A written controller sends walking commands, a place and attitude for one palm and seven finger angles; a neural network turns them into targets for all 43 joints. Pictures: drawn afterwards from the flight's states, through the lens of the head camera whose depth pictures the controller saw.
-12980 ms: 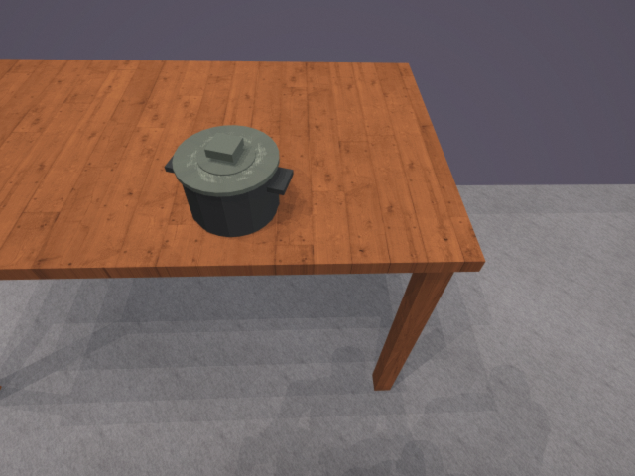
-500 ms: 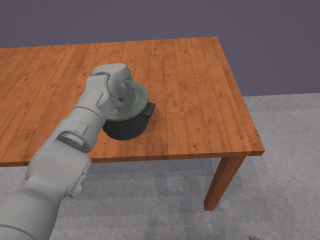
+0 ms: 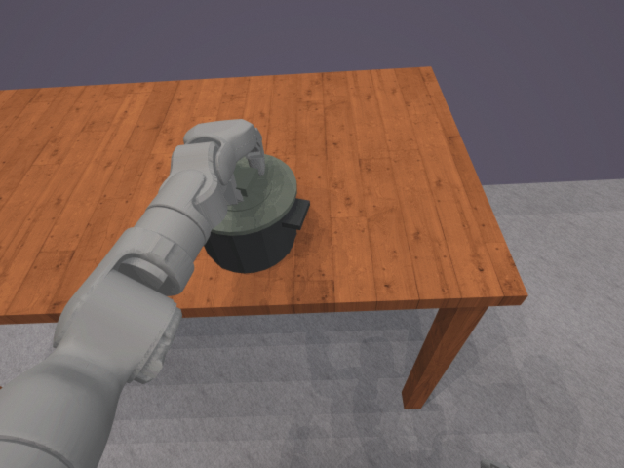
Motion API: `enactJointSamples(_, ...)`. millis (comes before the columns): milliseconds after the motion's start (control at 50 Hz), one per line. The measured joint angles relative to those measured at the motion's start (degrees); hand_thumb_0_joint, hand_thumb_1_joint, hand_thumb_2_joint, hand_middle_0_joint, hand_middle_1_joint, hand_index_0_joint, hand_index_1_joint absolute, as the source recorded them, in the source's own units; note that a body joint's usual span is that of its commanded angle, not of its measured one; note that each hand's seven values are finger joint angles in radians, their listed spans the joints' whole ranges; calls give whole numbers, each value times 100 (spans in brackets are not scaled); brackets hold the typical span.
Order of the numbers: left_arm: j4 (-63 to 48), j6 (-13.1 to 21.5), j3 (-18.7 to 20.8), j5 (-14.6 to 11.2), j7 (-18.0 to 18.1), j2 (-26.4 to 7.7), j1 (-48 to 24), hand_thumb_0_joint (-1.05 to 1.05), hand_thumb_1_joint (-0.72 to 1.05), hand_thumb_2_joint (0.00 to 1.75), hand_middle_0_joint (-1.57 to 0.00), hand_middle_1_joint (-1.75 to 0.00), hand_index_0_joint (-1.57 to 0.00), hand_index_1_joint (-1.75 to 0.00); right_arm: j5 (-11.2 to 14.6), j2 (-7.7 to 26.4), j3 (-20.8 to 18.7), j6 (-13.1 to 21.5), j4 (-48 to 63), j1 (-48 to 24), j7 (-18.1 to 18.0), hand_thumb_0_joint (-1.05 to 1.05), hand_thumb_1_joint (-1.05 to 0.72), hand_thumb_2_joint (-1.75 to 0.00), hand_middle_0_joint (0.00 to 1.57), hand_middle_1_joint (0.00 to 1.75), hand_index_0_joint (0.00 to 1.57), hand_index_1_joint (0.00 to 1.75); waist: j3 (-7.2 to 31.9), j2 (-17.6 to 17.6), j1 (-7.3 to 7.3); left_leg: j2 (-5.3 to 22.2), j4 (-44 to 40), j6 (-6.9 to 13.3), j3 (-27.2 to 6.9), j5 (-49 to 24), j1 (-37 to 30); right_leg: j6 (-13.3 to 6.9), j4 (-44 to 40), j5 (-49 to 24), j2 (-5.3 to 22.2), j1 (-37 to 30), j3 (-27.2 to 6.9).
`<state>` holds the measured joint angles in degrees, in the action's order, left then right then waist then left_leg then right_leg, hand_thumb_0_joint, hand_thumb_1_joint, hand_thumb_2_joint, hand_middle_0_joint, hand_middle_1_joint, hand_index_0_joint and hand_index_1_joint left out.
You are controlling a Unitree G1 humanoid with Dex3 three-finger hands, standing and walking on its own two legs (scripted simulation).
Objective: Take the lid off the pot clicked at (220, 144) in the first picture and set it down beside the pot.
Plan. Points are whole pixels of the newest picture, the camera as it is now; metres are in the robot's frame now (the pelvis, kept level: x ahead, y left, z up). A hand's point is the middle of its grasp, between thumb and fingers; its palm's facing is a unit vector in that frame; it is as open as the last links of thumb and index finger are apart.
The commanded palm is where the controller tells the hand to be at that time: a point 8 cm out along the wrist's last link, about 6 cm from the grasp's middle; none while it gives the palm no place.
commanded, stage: close the fingers and squeeze the knob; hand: left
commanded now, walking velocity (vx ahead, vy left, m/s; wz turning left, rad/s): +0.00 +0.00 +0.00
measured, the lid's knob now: (238, 179) +0.49 +0.09 +0.10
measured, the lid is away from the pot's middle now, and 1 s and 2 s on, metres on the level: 0.00 0.00 0.01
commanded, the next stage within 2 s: lift the lid straight up in 0.74 s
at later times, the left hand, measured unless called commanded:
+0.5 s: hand (231, 184) +0.46 +0.09 +0.12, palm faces -0.35 -0.07 -0.93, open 8.1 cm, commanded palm +0.46 +0.10 +0.18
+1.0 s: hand (228, 182) +0.46 +0.09 +0.12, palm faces -0.35 -0.07 -0.93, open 8.1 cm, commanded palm +0.46 +0.10 +0.20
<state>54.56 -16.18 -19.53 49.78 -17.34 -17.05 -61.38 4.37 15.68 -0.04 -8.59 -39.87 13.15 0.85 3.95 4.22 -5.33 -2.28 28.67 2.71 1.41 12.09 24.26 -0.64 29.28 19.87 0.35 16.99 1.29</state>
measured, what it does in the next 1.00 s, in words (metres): stands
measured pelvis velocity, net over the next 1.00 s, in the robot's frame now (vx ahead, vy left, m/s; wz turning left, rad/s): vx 0.00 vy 0.00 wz -0.01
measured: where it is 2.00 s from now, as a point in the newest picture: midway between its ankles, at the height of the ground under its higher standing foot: outside the picture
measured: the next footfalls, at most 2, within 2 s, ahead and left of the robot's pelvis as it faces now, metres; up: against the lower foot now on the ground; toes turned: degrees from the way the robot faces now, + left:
none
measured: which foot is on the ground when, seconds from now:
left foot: down 0.00-1.00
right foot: down 0.00-1.00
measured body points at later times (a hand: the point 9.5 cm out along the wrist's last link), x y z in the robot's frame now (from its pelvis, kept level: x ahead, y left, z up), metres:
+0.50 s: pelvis -0.01 +0.00 +0.00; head +0.02 -0.03 +0.45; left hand +0.47 +0.09 +0.17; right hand +0.08 -0.26 -0.14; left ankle +0.02 +0.09 -0.73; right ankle -0.06 -0.11 -0.73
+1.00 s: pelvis +0.00 +0.00 +0.00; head +0.03 -0.03 +0.45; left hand +0.48 +0.10 +0.18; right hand +0.07 -0.26 -0.13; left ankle +0.02 +0.09 -0.73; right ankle -0.06 -0.11 -0.73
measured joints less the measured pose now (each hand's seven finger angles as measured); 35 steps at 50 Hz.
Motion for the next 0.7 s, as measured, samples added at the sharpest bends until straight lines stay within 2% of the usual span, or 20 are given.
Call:
enactJointSamples(220, -25, -36, -74, 3, 70, 49, 47, 2, 21, 82, -71, -100, -59, -92, 2, -8, -25, 29, -13, 26, 25, 1, -91, -90, 20, 30, 20, 30, 4, 13, -3, -9, -16, 6, 4, -34, -21, 8, 12, -20, 9, -8, -4)
enactJointSamples(520, 194, 13, 129, 20, 100, 10, 0, 2, 22, 82, -72, -101, -59, -91, 13, 5, 40, 92, -10, 17, -71, 1, -91, -90, 20, 30, 20, 30, -1, -36, -57, 35, -25, -12, 16, -57, -30, -12, -6, -60, -34, -9, -23)
enactJointSamples(700, 239, 26, 119, 22, 60, -18, -38, 1, 21, 83, -74, -102, -59, -92, 9, 37, 18, 111, -27, 66, -98, 1, -91, -90, 20, 30, 20, 30, 6, -20, -66, 42, -18, -13, 14, -56, -4, -14, -14, -67, -42, 11, -23)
